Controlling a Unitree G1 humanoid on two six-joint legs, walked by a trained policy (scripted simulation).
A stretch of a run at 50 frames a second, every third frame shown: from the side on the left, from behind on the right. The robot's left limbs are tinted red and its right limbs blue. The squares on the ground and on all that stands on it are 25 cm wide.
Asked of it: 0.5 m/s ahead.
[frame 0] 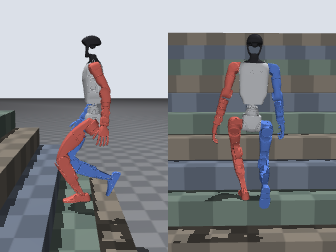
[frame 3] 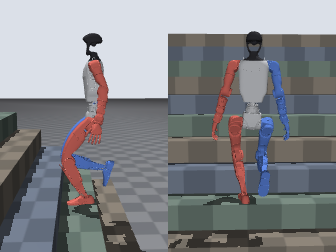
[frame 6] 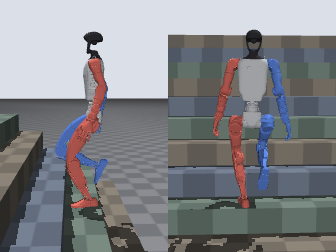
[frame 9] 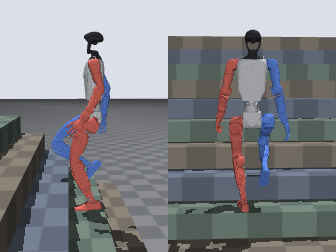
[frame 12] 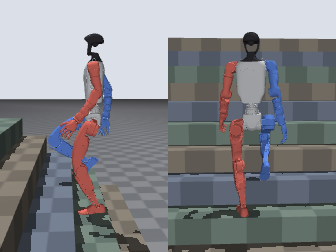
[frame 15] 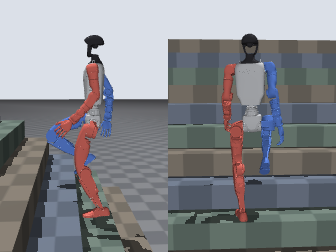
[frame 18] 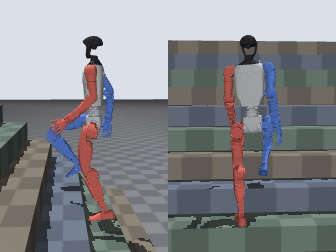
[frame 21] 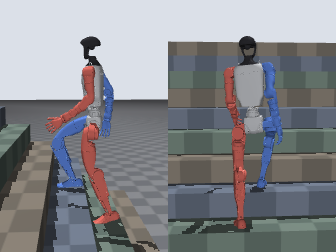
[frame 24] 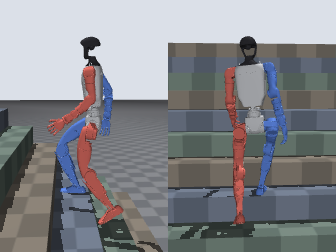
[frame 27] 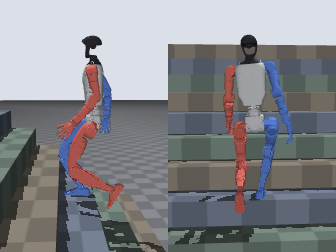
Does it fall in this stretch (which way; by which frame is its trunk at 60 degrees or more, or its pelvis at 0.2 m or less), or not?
no
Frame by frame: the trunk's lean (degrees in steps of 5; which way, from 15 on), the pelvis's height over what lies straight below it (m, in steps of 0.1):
0: 0, 0.9
3: 0, 0.7
6: 0, 0.7
9: 0, 0.7
12: 0, 0.8
15: 0, 0.8
18: 5, 0.8
21: 5, 0.8
24: 5, 0.8
27: 5, 0.8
